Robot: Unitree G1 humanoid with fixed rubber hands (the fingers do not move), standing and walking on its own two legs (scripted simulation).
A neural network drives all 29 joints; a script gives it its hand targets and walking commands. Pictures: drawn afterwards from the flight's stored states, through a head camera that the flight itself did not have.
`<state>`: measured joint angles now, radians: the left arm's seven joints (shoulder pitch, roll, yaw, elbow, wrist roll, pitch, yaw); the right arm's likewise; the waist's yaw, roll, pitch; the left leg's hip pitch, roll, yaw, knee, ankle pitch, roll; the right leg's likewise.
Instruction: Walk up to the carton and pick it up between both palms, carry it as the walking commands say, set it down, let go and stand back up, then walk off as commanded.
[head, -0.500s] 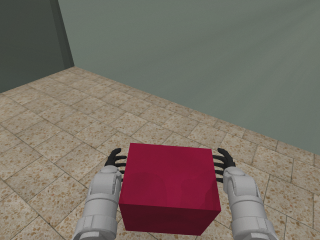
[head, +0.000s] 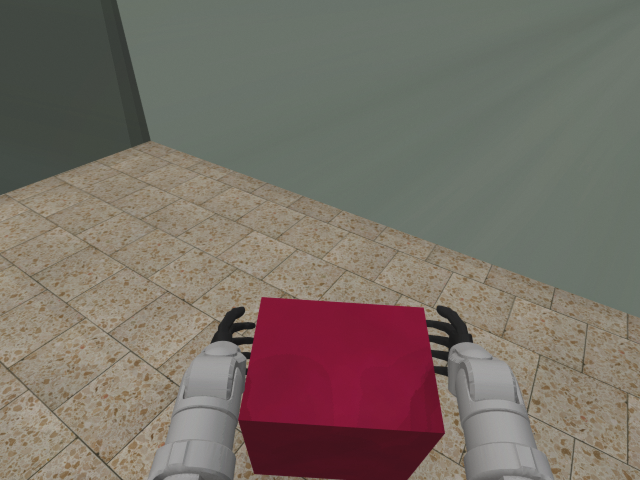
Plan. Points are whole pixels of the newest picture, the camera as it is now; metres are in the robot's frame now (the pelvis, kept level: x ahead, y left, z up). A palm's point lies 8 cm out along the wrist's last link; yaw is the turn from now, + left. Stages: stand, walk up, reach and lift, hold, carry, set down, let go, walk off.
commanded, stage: hold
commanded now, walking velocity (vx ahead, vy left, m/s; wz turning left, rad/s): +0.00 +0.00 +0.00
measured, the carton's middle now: (335, 394) +0.30 -0.01 -0.05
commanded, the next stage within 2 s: carry in 1.04 s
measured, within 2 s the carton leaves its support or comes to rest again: neither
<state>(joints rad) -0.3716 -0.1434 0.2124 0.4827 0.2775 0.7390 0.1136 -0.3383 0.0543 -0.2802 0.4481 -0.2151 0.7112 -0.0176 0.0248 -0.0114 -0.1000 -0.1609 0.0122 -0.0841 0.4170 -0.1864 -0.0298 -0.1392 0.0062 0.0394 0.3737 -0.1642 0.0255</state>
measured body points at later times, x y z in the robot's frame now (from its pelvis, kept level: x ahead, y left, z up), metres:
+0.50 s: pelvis +0.00 +0.00 +0.00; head -0.07 +0.01 +0.44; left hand +0.30 +0.15 +0.04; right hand +0.31 -0.17 +0.04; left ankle +0.03 +0.14 -0.74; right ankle +0.03 -0.13 -0.74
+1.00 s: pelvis +0.00 +0.00 +0.00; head -0.07 +0.01 +0.44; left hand +0.30 +0.16 +0.04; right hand +0.31 -0.17 +0.05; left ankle +0.03 +0.14 -0.74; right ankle +0.03 -0.13 -0.74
